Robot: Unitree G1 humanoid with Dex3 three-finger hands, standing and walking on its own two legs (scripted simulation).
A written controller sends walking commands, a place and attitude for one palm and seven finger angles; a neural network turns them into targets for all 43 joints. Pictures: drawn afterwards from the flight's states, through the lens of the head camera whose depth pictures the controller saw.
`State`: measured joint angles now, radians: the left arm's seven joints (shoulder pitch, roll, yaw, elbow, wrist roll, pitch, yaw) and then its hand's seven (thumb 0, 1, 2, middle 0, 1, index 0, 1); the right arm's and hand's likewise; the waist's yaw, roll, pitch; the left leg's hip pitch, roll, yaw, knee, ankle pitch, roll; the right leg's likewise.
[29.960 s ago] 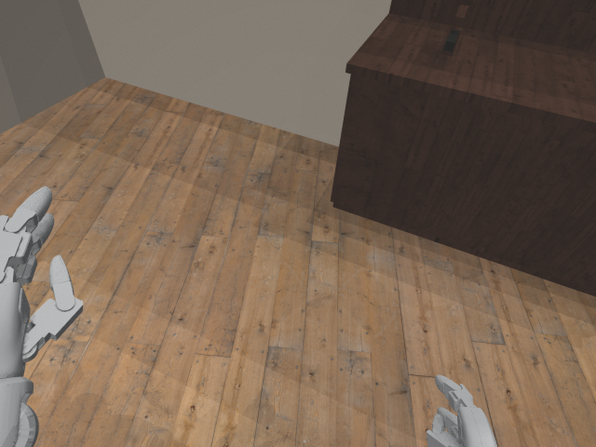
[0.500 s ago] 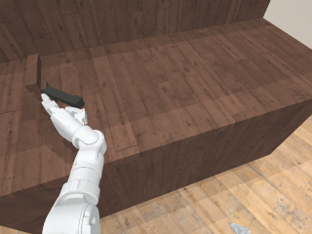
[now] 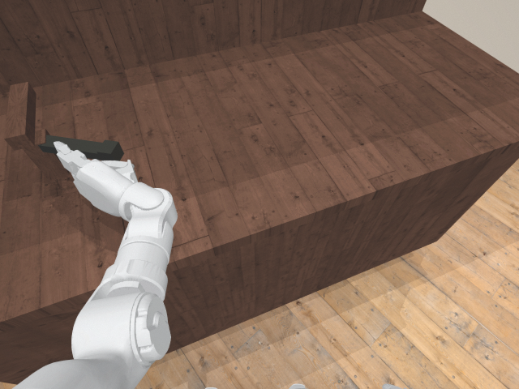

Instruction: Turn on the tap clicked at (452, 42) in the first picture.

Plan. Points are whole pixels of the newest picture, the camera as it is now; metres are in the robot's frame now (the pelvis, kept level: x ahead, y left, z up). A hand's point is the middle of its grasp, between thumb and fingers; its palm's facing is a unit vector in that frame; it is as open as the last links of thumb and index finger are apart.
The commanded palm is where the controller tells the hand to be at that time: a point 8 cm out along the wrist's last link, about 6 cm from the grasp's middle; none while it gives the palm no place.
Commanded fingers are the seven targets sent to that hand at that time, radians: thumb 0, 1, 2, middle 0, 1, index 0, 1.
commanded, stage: push the lever round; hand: left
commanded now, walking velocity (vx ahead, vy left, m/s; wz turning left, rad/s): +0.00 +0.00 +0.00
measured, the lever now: (110, 152) +0.48 +0.24 +0.09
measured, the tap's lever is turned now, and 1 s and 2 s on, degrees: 58 76 76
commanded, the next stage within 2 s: lift the hand up off the lever in 0.46 s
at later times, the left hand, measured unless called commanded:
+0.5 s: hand (135, 153) +0.48 +0.20 +0.08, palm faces +0.84 -0.52 -0.14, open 7.8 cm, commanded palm +0.43 +0.22 +0.09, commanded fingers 0.00 0.90 0.90 -0.15 -0.15 -0.15 -0.15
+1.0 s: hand (134, 147) +0.48 +0.20 +0.10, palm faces +0.83 -0.54 -0.11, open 7.8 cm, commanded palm +0.42 +0.21 +0.10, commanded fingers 0.00 0.90 0.90 -0.15 -0.15 -0.15 -0.15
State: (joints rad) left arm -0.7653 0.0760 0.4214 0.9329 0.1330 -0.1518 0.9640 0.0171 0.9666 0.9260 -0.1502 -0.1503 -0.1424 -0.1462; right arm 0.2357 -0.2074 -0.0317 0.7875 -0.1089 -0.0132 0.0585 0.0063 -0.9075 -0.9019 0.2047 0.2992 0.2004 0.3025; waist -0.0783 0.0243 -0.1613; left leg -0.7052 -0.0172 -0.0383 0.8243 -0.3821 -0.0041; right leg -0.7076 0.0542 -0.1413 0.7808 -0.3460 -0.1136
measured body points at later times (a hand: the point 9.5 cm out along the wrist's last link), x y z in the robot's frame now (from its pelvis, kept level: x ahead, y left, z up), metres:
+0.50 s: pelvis +0.00 -0.01 +0.00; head +0.07 -0.01 +0.44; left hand +0.43 +0.23 +0.09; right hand +0.04 -0.26 -0.13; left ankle +0.01 +0.12 -0.70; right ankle +0.02 -0.05 -0.70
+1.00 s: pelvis +0.01 +0.00 +0.01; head +0.07 +0.00 +0.45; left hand +0.43 +0.22 +0.11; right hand +0.06 -0.24 -0.13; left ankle +0.01 +0.12 -0.70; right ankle +0.02 -0.05 -0.70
